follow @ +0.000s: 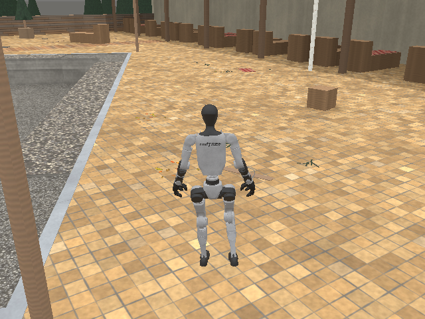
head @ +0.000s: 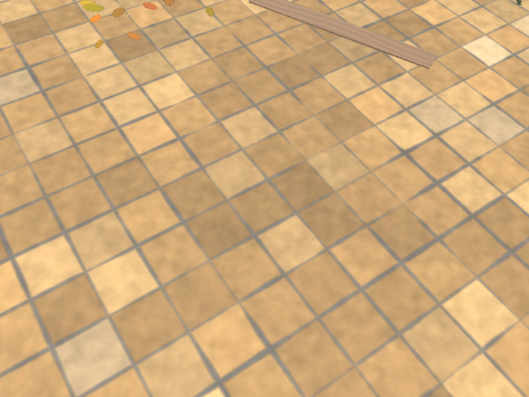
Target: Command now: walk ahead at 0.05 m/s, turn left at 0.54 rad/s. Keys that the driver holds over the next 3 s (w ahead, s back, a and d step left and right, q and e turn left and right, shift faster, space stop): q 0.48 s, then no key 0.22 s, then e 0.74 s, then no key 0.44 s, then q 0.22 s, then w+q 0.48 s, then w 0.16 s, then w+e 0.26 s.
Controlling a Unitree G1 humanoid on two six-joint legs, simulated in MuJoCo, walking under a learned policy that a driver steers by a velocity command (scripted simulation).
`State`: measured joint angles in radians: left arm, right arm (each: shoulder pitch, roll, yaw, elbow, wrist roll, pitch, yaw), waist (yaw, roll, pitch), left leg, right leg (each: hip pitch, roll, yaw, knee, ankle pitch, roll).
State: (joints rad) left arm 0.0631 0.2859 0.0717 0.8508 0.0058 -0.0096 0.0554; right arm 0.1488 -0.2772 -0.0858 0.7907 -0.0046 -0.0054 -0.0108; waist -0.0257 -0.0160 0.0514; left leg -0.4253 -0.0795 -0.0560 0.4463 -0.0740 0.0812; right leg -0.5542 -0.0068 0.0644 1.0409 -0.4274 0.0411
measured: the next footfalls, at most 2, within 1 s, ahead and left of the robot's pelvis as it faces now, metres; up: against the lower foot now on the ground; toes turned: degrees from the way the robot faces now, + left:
right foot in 0.26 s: +0.11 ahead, -0.16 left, +0.00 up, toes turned +14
left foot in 0.68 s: +0.02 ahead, +0.10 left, +0.00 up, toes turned +22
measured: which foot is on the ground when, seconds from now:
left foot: down 0.00-0.26, up 0.28-0.66, down 0.68-1.00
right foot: up 0.00-0.24, down 0.26-0.68, up 0.70-1.00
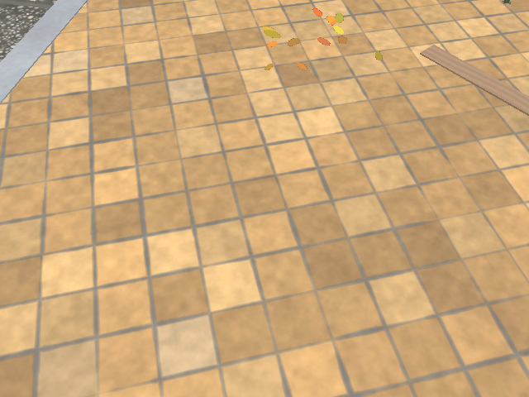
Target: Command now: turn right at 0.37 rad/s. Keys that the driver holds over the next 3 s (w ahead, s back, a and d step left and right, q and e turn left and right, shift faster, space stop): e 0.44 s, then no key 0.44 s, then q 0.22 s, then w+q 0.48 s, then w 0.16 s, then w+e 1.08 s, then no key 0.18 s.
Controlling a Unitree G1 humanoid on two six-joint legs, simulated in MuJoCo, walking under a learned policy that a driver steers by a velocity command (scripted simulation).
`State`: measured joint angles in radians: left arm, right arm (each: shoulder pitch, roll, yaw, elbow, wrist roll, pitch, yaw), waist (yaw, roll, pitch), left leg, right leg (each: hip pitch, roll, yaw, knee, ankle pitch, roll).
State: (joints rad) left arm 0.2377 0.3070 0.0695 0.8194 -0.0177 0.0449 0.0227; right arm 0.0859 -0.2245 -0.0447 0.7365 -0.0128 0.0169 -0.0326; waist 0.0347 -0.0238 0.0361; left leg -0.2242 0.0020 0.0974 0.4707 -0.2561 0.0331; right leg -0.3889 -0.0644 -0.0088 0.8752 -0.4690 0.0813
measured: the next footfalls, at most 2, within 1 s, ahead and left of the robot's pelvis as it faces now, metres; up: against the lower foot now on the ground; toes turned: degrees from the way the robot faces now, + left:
right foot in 0.12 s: +0.01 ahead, -0.12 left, +0.00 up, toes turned -8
left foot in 0.68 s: +0.10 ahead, +0.09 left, +0.00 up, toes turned -23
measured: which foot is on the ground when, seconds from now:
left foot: down 0.00-0.14, up 0.16-0.66, down 0.68-1.00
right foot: up 0.00-0.10, down 0.12-1.00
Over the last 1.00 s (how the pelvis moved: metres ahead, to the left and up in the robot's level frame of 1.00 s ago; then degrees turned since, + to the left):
0.02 -0.02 0.00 17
